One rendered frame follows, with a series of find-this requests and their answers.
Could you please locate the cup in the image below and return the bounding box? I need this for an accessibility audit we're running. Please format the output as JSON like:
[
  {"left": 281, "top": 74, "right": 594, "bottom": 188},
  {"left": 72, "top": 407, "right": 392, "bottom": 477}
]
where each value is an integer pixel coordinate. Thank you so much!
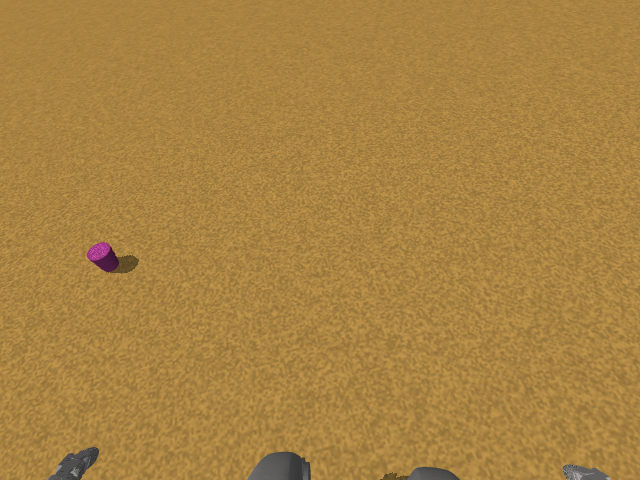
[{"left": 87, "top": 242, "right": 119, "bottom": 272}]

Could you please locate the right robot hand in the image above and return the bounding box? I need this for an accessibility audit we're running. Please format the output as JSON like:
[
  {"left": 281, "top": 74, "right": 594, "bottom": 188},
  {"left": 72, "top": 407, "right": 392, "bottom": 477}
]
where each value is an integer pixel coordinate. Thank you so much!
[{"left": 563, "top": 464, "right": 610, "bottom": 480}]

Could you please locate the left robot hand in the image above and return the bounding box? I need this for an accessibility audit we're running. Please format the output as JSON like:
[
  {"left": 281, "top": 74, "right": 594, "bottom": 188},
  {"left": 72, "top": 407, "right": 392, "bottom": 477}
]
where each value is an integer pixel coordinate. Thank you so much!
[{"left": 46, "top": 447, "right": 99, "bottom": 480}]

